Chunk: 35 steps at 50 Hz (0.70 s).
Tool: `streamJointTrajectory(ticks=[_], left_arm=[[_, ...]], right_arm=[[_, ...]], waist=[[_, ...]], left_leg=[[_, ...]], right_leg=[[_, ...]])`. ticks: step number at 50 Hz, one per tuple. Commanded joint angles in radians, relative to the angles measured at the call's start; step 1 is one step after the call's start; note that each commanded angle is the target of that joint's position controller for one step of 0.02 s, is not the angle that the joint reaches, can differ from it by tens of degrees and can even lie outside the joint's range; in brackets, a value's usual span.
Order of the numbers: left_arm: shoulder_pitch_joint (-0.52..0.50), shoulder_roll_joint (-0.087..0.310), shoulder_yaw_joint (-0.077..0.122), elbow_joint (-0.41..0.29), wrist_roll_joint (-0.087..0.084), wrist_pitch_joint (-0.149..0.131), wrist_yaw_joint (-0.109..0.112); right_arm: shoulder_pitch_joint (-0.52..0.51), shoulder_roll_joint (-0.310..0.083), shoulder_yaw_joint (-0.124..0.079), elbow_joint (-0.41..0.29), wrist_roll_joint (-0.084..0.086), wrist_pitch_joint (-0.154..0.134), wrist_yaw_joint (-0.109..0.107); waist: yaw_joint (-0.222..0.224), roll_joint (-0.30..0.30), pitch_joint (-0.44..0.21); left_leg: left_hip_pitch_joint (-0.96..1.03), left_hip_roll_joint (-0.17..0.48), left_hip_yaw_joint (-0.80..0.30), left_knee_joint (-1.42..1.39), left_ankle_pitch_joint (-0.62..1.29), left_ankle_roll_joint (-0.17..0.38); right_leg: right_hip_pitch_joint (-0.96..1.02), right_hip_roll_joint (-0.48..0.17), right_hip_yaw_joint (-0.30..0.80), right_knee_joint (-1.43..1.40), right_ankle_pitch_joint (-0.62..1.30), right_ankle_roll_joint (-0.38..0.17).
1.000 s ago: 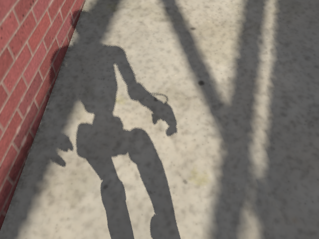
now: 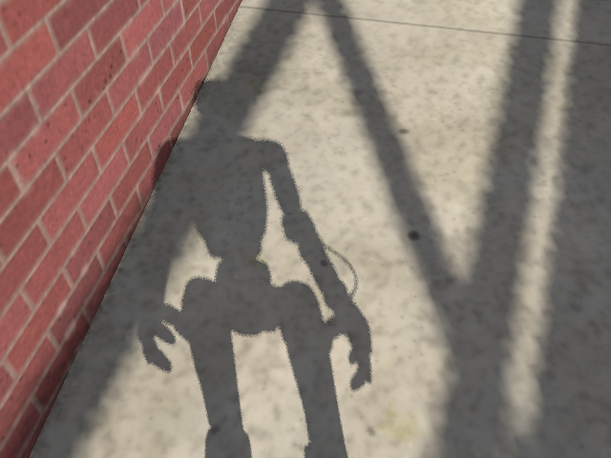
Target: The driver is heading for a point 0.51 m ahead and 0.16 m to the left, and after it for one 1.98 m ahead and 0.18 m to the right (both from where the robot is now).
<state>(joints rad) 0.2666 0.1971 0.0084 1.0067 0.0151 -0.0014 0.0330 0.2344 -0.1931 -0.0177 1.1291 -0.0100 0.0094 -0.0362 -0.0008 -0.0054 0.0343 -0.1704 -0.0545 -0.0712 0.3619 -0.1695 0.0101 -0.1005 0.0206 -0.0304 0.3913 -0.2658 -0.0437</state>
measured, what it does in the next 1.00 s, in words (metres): walks ahead: left foot, then right foot 0.05 m higher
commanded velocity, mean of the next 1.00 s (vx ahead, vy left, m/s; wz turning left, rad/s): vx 0.33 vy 0.00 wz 0.03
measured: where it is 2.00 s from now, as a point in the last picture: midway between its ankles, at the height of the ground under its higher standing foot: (286, 300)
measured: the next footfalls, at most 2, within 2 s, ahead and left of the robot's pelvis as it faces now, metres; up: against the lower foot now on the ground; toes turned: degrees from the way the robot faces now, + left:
left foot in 0.44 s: +0.14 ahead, +0.13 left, +0.01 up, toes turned +3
right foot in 0.90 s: +0.49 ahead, -0.04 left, +0.05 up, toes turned -5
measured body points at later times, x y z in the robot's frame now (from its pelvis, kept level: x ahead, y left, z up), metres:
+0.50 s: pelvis +0.09 +0.05 -0.01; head +0.10 +0.07 +0.44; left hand +0.04 +0.29 -0.17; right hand +0.12 -0.20 -0.15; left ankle +0.10 +0.13 -0.74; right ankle -0.02 -0.07 -0.69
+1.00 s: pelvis +0.36 +0.03 +0.01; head +0.39 +0.03 +0.46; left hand +0.48 +0.27 -0.12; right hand +0.34 -0.20 -0.14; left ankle +0.18 +0.13 -0.61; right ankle +0.44 -0.03 -0.70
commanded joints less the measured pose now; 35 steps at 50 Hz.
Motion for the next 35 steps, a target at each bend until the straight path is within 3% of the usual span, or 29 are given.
streamJointTrajectory(ticks=[1, 5, 6, 8, 10, 11, 13, 15, 17, 19, 20, 21, 22, 23, 24, 25, 26, 28, 30, 35], left_arm=[[0.043, 0.082, 0.012, -0.004, 0.000, -0.008, 0.004], [0.061, 0.070, 0.006, 0.024, 0.000, -0.008, 0.006], [0.073, 0.069, 0.006, 0.033, 0.002, -0.008, 0.006], [0.095, 0.117, 0.026, 0.040, 0.004, 0.003, 0.004], [0.159, 0.145, 0.043, 0.055, 0.001, 0.014, 0.004], [0.180, 0.147, 0.048, 0.067, 0.001, 0.012, 0.005], [0.189, 0.131, 0.051, 0.074, 0.015, -0.003, 0.004], [0.171, 0.132, 0.056, 0.068, 0.016, -0.023, 0.000], [0.173, 0.128, 0.058, 0.070, 0.016, -0.038, -0.004], [0.157, 0.134, 0.062, 0.068, 0.010, -0.044, -0.007], [0.132, 0.136, 0.064, 0.062, 0.002, -0.044, -0.010], [0.127, 0.125, 0.060, 0.056, 0.005, -0.048, -0.014], [0.104, 0.081, 0.045, 0.036, 0.009, -0.060, -0.023], [0.120, -0.009, 0.025, -0.014, 0.001, -0.069, -0.036], [0.055, 0.072, 0.045, -0.022, 0.025, -0.060, -0.042], [-0.019, 0.074, 0.048, -0.044, 0.032, -0.063, -0.053], [-0.024, 0.057, 0.043, -0.038, 0.022, -0.072, -0.064], [0.020, 0.047, 0.047, -0.022, 0.029, -0.065, -0.074], [0.015, 0.041, 0.050, -0.030, 0.033, -0.047, -0.078], [-0.222, 0.036, 0.036, -0.148, 0.039, -0.021, -0.076]], right_arm=[[0.034, -0.083, -0.009, 0.001, 0.000, -0.005, -0.005], [0.041, -0.072, -0.004, 0.022, 0.001, -0.004, -0.006], [0.050, -0.063, -0.001, 0.028, 0.000, -0.003, -0.007], [0.044, -0.074, -0.007, 0.019, -0.005, 0.002, -0.005], [-0.005, -0.062, -0.010, -0.017, -0.022, 0.000, 0.008], [-0.032, -0.037, -0.004, -0.042, -0.035, -0.009, 0.017], [-0.060, -0.041, -0.009, -0.075, -0.034, -0.027, 0.029], [-0.052, -0.040, -0.012, -0.087, -0.027, -0.048, 0.043], [-0.083, -0.036, -0.015, -0.113, -0.018, -0.063, 0.049], [-0.032, -0.026, -0.018, -0.114, -0.008, -0.068, 0.049], [0.062, -0.016, -0.021, -0.085, -0.005, -0.070, 0.045], [0.181, -0.034, -0.034, -0.044, -0.005, -0.074, 0.037], [0.310, -0.098, -0.055, -0.017, -0.018, -0.083, 0.024], [0.469, -0.227, -0.081, 0.009, -0.018, -0.077, 0.017], [0.406, -0.165, -0.067, 0.018, -0.016, -0.062, 0.013], [0.270, -0.139, -0.058, -0.033, -0.016, -0.065, 0.011], [0.191, -0.118, -0.049, -0.059, -0.016, -0.075, 0.015], [0.178, -0.067, -0.029, -0.054, -0.012, -0.095, 0.013], [0.230, -0.049, -0.019, -0.028, -0.012, -0.106, 0.017], [0.324, -0.038, -0.005, -0.006, -0.015, -0.116, 0.013]], waist=[[0.001, -0.001, 0.017], [0.001, -0.003, 0.025], [0.003, -0.008, 0.007], [0.014, -0.061, 0.038], [0.047, -0.140, 0.114], [0.054, -0.158, 0.162], [0.043, -0.101, 0.196], [0.026, -0.069, 0.166], [0.030, -0.088, 0.149], [0.000, -0.104, 0.126], [-0.046, -0.085, 0.111], [-0.089, -0.037, 0.071], [-0.146, 0.123, 0.017], [-0.158, 0.385, -0.091], [-0.122, 0.212, -0.006], [-0.072, 0.093, 0.105], [-0.039, 0.034, 0.102], [0.010, 0.037, 0.065], [0.018, 0.053, 0.044], [-0.006, 0.058, 0.099]], left_leg=[[0.032, 0.110, -0.096, -0.036, 0.132, 0.027], [0.030, 0.111, -0.091, -0.036, 0.126, 0.027], [0.033, 0.100, -0.083, -0.035, 0.051, 0.029], [-0.051, 0.037, -0.028, 0.058, -0.186, 0.049], [-0.227, -0.014, 0.063, 0.246, -0.310, 0.057], [-0.281, 0.021, 0.095, 0.360, -0.272, 0.054], [-0.416, 0.078, 0.083, 0.509, -0.284, 0.050], [-0.432, 0.096, 0.094, 0.483, -0.264, 0.044], [-0.341, 0.083, 0.123, 0.377, -0.242, 0.045], [-0.166, 0.054, 0.165, 0.243, -0.187, 0.056], [-0.004, 0.025, 0.198, 0.150, -0.104, 0.062], [0.176, -0.010, 0.195, 0.100, -0.110, 0.064], [0.322, 0.139, -0.022, -0.027, -0.237, 0.086], [0.460, 0.434, -0.526, -0.209, -0.478, 0.209], [0.330, 0.448, -0.632, -0.267, -0.657, 0.251], [0.231, 0.415, -0.513, -0.239, -0.608, 0.232], [0.177, 0.359, -0.393, -0.241, -0.450, 0.205], [0.137, 0.283, -0.230, -0.238, -0.213, 0.172], [0.161, 0.246, -0.140, -0.223, -0.050, 0.174], [0.177, 0.258, -0.082, -0.263, 0.107, 0.220]], right_leg=[[-0.069, -0.123, 0.112, -0.090, 0.089, -0.012], [-0.074, -0.121, 0.111, -0.092, 0.083, -0.011], [-0.069, -0.114, 0.113, -0.106, -0.015, -0.013], [-0.086, -0.116, 0.160, -0.132, -0.322, -0.047], [-0.092, -0.229, 0.328, -0.239, -0.607, -0.132], [-0.114, -0.313, 0.415, -0.288, -0.642, -0.180], [-0.071, -0.363, 0.458, -0.320, -0.534, -0.220], [-0.018, -0.320, 0.368, -0.286, -0.395, -0.199], [-0.044, -0.274, 0.283, -0.250, -0.280, -0.176], [-0.126, -0.250, 0.225, -0.202, -0.222, -0.166], [-0.214, -0.227, 0.186, -0.137, -0.196, -0.156], [-0.299, -0.188, 0.144, -0.012, -0.096, -0.139], [-0.395, -0.101, 0.026, 0.281, -0.011, -0.101], [-0.602, 0.040, -0.085, 0.625, -0.291, -0.047], [-0.672, -0.004, 0.020, 0.808, -0.300, -0.055], [-0.737, -0.068, 0.040, 0.875, -0.182, -0.059], [-0.703, -0.099, 0.055, 0.858, -0.071, -0.054], [-0.629, -0.115, 0.034, 0.841, 0.004, -0.030], [-0.664, -0.102, -0.002, 0.900, 0.023, -0.010], [-0.848, -0.119, -0.046, 0.885, 0.020, 0.018]])
Keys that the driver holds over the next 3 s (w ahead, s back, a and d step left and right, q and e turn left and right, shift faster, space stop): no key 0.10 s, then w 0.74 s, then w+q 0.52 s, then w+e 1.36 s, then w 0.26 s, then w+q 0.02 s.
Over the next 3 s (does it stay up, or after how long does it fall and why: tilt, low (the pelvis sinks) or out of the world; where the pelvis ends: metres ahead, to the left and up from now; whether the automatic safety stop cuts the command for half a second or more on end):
stays up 1.50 -0.12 0.19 its command is cut before an obstacle after 1.6 s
